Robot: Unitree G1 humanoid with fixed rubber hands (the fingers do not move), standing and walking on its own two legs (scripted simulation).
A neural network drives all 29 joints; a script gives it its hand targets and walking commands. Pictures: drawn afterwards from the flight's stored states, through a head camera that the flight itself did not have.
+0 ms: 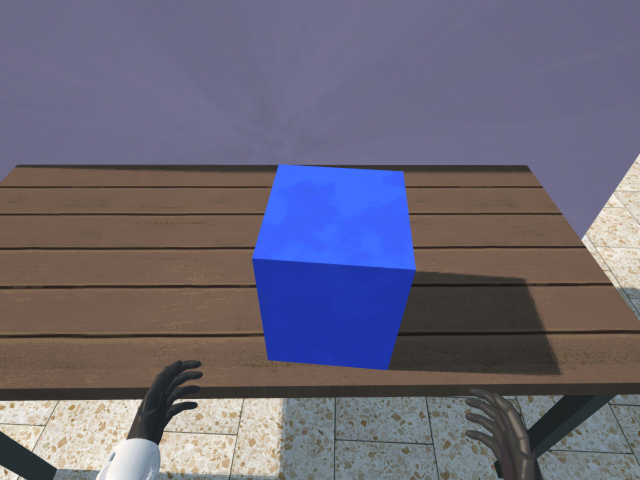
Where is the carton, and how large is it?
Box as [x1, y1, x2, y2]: [252, 164, 415, 369]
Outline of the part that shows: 279,164 252,257 268,359 387,369 415,270 402,171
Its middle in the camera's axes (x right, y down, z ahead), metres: +0.03 +0.04 +0.63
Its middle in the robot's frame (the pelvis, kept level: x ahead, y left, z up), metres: +0.45 +0.02 +0.00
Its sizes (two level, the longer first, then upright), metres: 0.210 0.200 0.250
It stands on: a table, 0.66 m high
